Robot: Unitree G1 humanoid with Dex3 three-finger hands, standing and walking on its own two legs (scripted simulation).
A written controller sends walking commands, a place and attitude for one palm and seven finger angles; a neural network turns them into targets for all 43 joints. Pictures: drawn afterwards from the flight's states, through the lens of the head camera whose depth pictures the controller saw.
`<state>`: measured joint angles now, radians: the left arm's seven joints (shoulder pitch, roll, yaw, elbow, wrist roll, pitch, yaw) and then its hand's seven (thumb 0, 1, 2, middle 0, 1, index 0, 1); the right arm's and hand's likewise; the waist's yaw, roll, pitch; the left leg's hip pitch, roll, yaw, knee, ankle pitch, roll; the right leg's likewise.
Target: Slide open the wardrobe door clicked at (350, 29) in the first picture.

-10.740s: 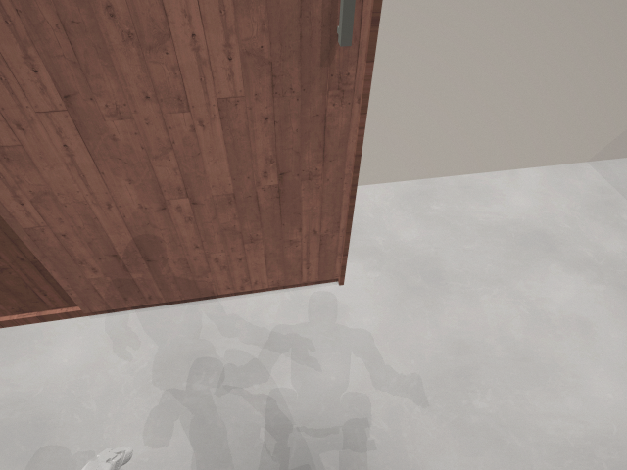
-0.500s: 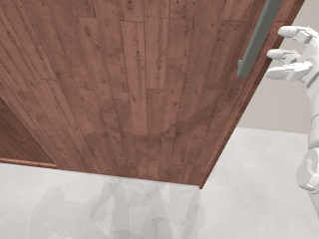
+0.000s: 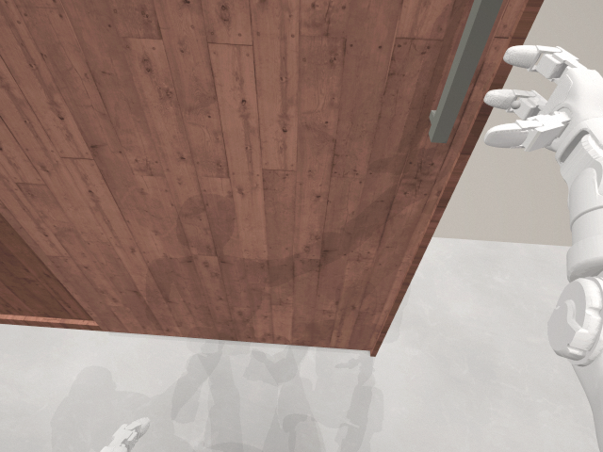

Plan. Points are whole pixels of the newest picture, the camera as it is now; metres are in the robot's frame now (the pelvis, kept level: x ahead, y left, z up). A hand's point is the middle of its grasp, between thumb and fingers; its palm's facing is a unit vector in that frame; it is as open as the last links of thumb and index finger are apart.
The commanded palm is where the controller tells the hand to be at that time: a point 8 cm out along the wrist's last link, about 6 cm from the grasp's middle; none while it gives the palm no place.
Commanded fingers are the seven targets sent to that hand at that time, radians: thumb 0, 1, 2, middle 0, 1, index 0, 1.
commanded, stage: move the hooked fingers beside the handle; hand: right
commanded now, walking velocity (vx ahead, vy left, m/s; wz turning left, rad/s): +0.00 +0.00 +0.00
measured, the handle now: (458, 63) +0.55 -0.13 +0.27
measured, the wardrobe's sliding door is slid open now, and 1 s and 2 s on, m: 0.00 0.00 0.00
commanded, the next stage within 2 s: feel for the door with the fingertips in 0.22 s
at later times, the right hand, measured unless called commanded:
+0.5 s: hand (495, 104) +0.49 -0.17 +0.25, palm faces -0.04 +1.00 +0.01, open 13.9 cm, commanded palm +0.47 -0.22 +0.25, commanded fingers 0.00 0.50 -0.30 0.30 1.20 0.30 1.20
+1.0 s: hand (485, 98) +0.49 -0.16 +0.25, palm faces -0.01 +1.00 +0.00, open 13.9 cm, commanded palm +0.48 -0.20 +0.25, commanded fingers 0.00 0.50 -0.30 0.30 1.20 0.30 1.20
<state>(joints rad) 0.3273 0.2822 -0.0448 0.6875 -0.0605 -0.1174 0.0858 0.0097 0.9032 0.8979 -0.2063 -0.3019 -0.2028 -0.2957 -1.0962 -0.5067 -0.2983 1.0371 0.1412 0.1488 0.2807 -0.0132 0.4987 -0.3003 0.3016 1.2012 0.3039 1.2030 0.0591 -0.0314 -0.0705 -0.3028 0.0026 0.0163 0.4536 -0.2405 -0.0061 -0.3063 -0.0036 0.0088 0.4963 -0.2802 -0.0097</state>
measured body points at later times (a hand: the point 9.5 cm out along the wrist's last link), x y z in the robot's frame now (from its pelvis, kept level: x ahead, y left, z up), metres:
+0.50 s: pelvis +0.01 +0.00 +0.00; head +0.03 +0.01 +0.45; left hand +0.03 +0.28 -0.12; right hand +0.49 -0.23 +0.25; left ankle -0.01 +0.13 -0.74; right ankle -0.02 -0.11 -0.74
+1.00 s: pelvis +0.00 +0.01 +0.00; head +0.03 +0.02 +0.45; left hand +0.07 +0.27 -0.12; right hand +0.49 -0.21 +0.25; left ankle -0.01 +0.13 -0.74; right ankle -0.02 -0.11 -0.74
